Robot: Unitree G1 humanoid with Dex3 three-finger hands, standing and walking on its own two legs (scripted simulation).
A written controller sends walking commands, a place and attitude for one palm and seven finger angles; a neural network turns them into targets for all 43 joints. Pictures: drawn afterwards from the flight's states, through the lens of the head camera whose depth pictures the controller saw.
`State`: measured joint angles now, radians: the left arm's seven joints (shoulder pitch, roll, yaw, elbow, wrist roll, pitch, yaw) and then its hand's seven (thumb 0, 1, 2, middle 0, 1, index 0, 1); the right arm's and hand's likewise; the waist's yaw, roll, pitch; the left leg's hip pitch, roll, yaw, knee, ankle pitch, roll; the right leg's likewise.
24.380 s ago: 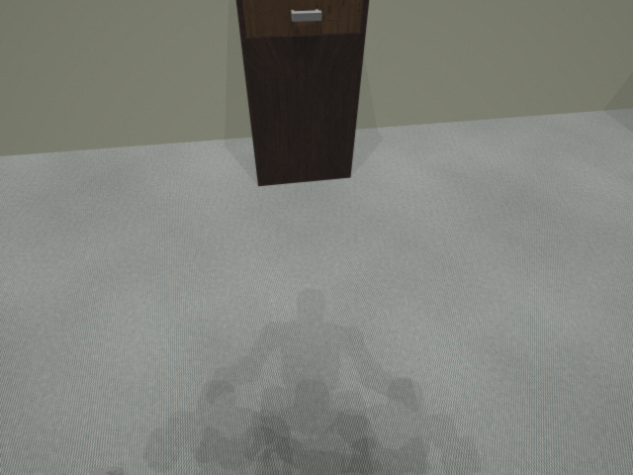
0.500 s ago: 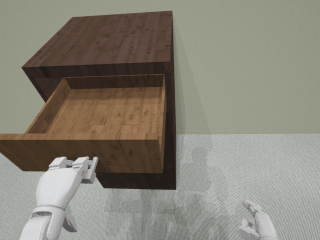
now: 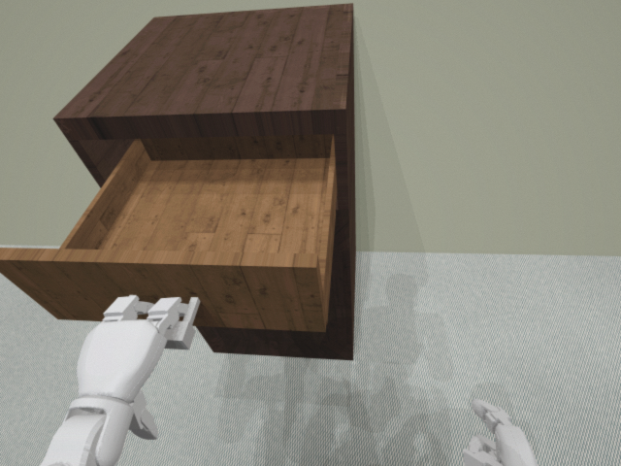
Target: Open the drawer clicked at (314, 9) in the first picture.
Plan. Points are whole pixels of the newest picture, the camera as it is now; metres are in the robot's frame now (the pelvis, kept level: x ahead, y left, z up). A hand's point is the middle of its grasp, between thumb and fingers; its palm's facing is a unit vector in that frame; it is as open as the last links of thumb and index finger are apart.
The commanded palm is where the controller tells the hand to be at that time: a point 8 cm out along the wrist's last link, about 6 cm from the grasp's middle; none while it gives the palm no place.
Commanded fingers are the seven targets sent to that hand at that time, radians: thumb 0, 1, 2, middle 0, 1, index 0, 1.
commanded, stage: lift the hand off the handle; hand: left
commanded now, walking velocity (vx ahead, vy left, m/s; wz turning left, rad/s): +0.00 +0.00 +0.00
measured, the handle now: (156, 318) +0.28 +0.25 +0.05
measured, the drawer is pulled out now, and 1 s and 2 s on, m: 0.26 0.24 0.20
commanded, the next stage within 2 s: open the thumb to release the handle in 0.48 s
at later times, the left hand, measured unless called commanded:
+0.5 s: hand (141, 365) +0.22 +0.24 +0.04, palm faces -0.11 -0.11 -0.99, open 14.5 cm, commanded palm +0.21 +0.25 +0.15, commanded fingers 0.00 -0.50 0.30 -0.15 -0.30 -0.15 -0.30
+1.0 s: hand (152, 350) +0.24 +0.24 +0.03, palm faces +0.09 -0.10 -0.99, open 14.2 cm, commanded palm +0.23 +0.25 +0.08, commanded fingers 0.00 -0.50 0.30 -0.15 -0.30 -0.15 -0.30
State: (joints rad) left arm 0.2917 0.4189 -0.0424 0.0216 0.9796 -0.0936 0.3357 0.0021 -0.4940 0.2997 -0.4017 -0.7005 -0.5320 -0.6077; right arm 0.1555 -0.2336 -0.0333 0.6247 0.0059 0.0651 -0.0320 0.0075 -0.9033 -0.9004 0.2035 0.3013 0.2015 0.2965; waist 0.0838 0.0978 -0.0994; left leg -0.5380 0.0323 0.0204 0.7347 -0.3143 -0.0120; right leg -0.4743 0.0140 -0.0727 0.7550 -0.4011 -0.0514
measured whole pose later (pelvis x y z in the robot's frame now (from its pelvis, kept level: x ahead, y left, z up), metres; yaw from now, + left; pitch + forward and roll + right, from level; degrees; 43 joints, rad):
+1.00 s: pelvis +0.02 +0.02 +0.00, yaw +0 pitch +8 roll -1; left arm 0.33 0.41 -0.11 -0.08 1.00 -0.06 0.41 0.00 -0.49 0.30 -0.46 -0.59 -0.52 -0.52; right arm 0.13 -0.23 -0.03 0.63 -0.01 0.06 0.00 0.01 -0.90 -0.90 0.20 0.30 0.20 0.30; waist 0.10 0.09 -0.10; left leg -0.56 0.02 0.03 0.78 -0.36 0.02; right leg -0.49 0.00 -0.06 0.77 -0.43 -0.02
